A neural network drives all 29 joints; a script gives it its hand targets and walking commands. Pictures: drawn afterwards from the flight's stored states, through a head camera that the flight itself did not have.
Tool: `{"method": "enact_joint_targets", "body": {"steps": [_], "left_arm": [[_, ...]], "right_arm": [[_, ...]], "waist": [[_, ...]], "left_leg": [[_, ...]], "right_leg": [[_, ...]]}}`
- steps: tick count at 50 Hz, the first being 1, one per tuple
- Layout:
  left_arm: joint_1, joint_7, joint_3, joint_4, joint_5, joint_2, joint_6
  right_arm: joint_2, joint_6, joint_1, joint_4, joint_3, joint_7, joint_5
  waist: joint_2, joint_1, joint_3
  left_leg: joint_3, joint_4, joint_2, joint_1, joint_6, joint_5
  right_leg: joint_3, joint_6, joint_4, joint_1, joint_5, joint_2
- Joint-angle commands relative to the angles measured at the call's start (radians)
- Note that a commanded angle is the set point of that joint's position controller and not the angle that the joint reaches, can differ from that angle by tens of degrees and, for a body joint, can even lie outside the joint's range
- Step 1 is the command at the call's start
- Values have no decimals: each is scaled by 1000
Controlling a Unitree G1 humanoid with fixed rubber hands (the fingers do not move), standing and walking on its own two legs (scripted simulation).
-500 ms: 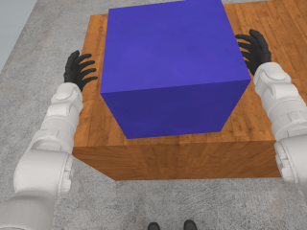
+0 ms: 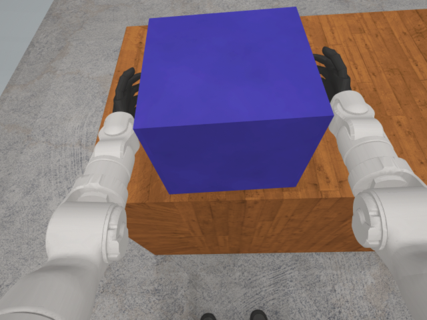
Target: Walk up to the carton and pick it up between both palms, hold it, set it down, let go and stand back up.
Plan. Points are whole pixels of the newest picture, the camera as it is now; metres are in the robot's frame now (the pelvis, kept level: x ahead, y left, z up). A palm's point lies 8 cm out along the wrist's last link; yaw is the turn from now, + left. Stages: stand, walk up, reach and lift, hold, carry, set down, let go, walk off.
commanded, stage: reach and lift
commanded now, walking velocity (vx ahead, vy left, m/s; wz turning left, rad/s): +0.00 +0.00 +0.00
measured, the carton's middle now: (227, 108) +0.52 -0.02 +0.03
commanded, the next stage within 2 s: none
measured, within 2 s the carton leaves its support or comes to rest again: leaves its support in 0.88 s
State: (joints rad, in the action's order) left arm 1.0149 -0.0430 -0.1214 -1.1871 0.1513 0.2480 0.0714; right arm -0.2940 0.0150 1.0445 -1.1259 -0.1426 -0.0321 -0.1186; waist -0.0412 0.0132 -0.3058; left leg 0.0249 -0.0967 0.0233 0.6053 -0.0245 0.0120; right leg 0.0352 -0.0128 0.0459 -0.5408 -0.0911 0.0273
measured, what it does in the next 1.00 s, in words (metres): stands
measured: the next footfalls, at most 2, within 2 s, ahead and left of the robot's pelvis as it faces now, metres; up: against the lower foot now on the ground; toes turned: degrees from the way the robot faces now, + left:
none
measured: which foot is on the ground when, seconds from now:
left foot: down 0.00-1.00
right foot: down 0.00-1.00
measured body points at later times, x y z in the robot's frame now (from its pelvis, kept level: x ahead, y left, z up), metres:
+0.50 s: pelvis +0.03 -0.01 +0.00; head +0.11 -0.02 +0.44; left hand +0.49 +0.17 +0.08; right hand +0.49 -0.21 +0.09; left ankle -0.01 +0.10 -0.74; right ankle -0.01 -0.11 -0.74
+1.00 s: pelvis +0.03 -0.01 +0.01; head +0.10 -0.02 +0.45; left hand +0.49 +0.17 +0.10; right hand +0.50 -0.21 +0.11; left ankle -0.01 +0.10 -0.74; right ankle -0.01 -0.11 -0.74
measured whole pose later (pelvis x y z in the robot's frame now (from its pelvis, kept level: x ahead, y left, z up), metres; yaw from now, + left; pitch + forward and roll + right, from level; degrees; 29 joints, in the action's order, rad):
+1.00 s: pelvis +0.03 -0.01 +0.01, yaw +1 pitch +24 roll +0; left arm 0.82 -0.08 -0.16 -0.93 0.10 0.19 -0.07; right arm -0.22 0.09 0.89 -0.95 -0.17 0.03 -0.07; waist -0.04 0.03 -0.30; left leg 0.01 -0.01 0.02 0.42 -0.02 0.00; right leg 0.02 -0.02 0.09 -0.37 -0.05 0.03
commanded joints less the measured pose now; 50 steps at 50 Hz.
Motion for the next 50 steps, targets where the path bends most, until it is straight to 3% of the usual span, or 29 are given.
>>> {"method": "enact_joint_targets", "body": {"steps": [1, 3, 7, 11, 14, 20, 26, 35, 38, 40, 46, 50], "left_arm": [[477, 120, 56, 148, -84, -297, 58], [441, 155, 80, 150, -103, -404, 84], [397, 177, 64, 141, -127, -449, 95], [370, 170, 29, 123, -174, -441, 94], [344, 169, 11, 110, -199, -443, 95], [338, 163, -2, 145, -221, -461, 81], [347, 158, 17, 186, -220, -491, 61], [391, 144, 79, 245, -174, -526, 32], [410, 133, 121, 290, -142, -551, 15], [423, 128, 141, 320, -126, -561, -3], [496, 112, 217, 452, -56, -619, -69], [558, 98, 290, 602, -3, -701, -134]], "right_arm": [[398, -24, 468, 148, 48, -120, 102], [496, -36, 426, 147, 50, -149, 147], [563, -38, 373, 174, 53, -142, 189], [584, -28, 317, 169, 40, -130, 234], [599, -26, 275, 155, 39, -122, 257], [609, -20, 252, 161, 29, -120, 296], [640, -9, 258, 170, 36, -121, 299], [658, 0, 322, 200, 95, -120, 245], [668, 8, 348, 219, 137, -116, 205], [684, 16, 374, 240, 181, -113, 166], [732, 46, 479, 333, 284, -96, 55], [773, 85, 556, 436, 329, -75, -9]], "waist": [[27, 16, -645], [25, 37, -615], [52, 43, -581], [53, 22, -508], [55, 15, -473], [55, 5, -432], [37, 4, -469], [38, 8, -556], [35, 17, -621], [36, 7, -641], [55, 13, -708], [32, 44, -790]], "left_leg": [[-36, -33, -47, -396, 58, 342], [-34, -15, -54, -419, 56, 393], [-20, 36, -53, -367, 37, 351], [-10, 95, -50, -278, 11, 264], [0, 129, -45, -243, -2, 263], [0, 152, -49, -253, -8, 262], [7, 149, -43, -264, -8, 287], [-4, 92, -42, -350, 9, 380], [-16, 52, -43, -401, 14, 441], [-16, 32, -41, -413, 18, 471], [-34, -39, -34, -425, 28, 523], [-56, -111, -30, -544, 49, 634]], "right_leg": [[15, 18, -77, 441, -257, -51], [3, 12, -43, 438, -292, -47], [-5, 19, -30, 493, -304, -45], [-1, 31, -34, 548, -294, -52], [5, 37, -44, 607, -355, -59], [-1, 33, -30, 595, -321, -56], [2, 34, -39, 625, -370, -55], [-6, 26, -69, 608, -429, -41], [3, 24, -93, 606, -486, -39], [6, 24, -115, 627, -527, -36], [14, 29, -199, 692, -645, -27], [15, 20, -224, 670, -686, -23]]}}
